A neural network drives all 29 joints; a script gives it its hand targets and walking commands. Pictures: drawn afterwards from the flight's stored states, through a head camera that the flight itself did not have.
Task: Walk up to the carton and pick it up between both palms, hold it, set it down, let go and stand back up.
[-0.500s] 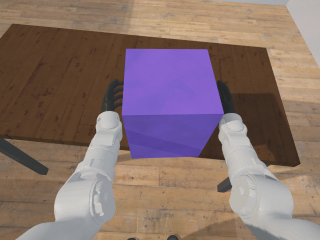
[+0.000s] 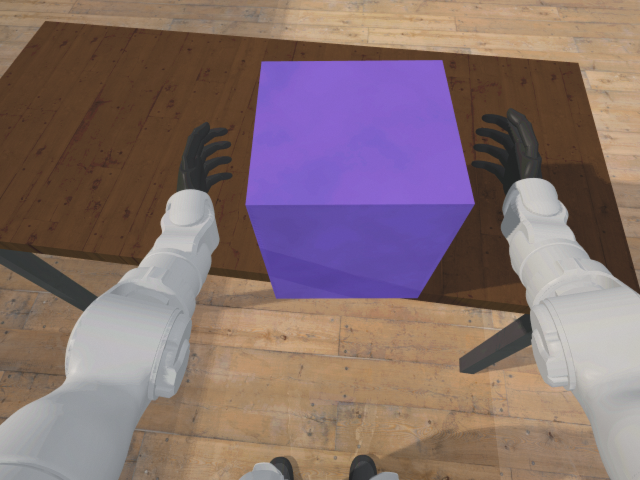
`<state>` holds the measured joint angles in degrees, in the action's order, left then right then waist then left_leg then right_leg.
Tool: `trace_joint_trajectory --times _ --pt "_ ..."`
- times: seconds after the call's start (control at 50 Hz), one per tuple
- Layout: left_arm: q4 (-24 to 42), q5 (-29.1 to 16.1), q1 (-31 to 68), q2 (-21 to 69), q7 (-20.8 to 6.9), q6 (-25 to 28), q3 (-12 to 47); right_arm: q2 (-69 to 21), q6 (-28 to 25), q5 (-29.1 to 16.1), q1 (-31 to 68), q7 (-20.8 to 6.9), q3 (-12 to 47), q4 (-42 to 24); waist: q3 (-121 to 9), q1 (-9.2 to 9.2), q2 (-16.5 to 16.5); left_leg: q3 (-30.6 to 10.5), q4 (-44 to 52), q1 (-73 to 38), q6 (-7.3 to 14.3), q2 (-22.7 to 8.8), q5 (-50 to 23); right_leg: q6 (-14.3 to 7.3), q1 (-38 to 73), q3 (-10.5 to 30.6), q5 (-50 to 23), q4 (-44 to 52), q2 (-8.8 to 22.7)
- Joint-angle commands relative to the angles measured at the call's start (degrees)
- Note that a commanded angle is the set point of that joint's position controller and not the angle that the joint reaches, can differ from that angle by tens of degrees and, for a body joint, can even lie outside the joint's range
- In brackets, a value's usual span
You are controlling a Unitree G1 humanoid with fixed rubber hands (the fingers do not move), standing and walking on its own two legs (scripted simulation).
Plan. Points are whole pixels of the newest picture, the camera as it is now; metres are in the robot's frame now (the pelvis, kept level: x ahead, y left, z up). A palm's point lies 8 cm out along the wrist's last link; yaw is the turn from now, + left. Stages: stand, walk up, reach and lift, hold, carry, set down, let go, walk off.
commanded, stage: set down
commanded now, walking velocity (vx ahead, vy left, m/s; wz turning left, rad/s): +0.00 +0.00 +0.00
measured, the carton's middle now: (348, 194) +0.46 +0.00 +0.03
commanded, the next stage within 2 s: none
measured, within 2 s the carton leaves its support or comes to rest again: neither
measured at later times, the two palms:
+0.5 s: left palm (171, 120) +0.45 +0.19 +0.16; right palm (552, 119) +0.47 -0.20 +0.16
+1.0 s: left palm (173, 185) +0.41 +0.19 +0.11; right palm (553, 176) +0.43 -0.21 +0.12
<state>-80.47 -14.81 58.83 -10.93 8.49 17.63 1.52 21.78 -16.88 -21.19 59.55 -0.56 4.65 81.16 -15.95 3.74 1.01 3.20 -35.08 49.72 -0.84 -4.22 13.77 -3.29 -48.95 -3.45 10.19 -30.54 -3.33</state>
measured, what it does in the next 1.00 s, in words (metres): stands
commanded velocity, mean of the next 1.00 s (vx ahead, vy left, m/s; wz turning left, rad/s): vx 0.00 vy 0.00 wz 0.00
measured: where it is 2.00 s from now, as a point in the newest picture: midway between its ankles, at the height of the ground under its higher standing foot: outside the picture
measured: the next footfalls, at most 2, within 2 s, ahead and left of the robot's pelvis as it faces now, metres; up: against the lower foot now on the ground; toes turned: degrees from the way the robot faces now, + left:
none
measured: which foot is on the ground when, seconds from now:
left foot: down 0.00-1.00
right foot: down 0.00-1.00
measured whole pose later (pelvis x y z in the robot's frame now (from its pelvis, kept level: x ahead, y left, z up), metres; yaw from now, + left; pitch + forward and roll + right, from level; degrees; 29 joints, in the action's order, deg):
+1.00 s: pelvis -0.01 -0.01 +0.02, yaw +1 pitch +14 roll +0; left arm -58.1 -9.7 48.5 -11.6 6.4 -1.4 -2.3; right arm 22.5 -2.5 -24.1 50.5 -0.9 6.2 64.9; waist -8.0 2.0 -0.4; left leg 2.1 -23.8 28.9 -1.3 -2.4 8.7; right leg -3.5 -29.3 -2.4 7.2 -22.6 -2.8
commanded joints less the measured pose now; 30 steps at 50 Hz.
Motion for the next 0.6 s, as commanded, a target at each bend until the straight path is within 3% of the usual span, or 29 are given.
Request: trace_joint_trajectory --times 0.0,0.12,0.24,0.32,0.46,0.58 --pt "17.95 -2.41 31.71 -6.07 -1.11 -0.62 2.06 9.86 0.79 -3.38 30.81 -1.95 1.49 -14.31 -54.69 -1.76 -3.91 -0.42 -3.28 -21.77 -2.69 2.64 -27.01 5.37 28.26 1.83 -34.71 -4.42 0.5" --pt "15.21 -0.18 32.34 -10.79 -1.74 -5.66 -0.67 11.07 5.53 -3.68 32.88 -1.73 1.36 -15.17 -46.52 -0.79 -9.72 -0.71 3.61 -7.25 1.48 3.84 -11.49 7.04 40.5 6.37 -27.54 -4.25 2.76" --pt "13.76 -0.2 35.83 -11.36 -0.74 -9.75 -0.3 11.2 9.45 -1.46 35.17 -0.98 -1.16 -15.71 -41.65 -0.95 -7.99 -0.78 7.71 -9.69 1.28 3.63 -6.15 5.96 39.41 5.84 -19.46 -1.44 2.79" --pt "13.38 -1.03 38.25 -10.99 -0.16 -11.79 0.86 11.46 11.49 -0.11 36.25 -0.9 -2.54 -14.69 -40.43 -1.76 -5.41 -0.99 7.87 -15.46 0.1 3.23 -6.51 5.06 35.44 3.98 -18.08 0.28 2.39" --pt "16.59 -1.45 40.83 -10.72 0.26 -15.77 1.44 13.22 14.11 0.17 37.51 -0.96 -3.93 -14.03 -41.33 -3.07 -1.43 -1.72 6.65 -25.24 -2.16 2.92 -13.22 4.55 32.01 1.9 -22.52 2.11 1.37" --pt "20.4 -0.72 39.35 -10.96 0.35 -20.59 0.23 14.53 16.55 -1.07 37.71 -1.17 -3.3 -14.45 -40.08 -3.24 -0.63 -2.47 6.17 -30.88 -2.7 2.86 -18.73 4.9 31.91 1.45 -25.91 3.44 0.73"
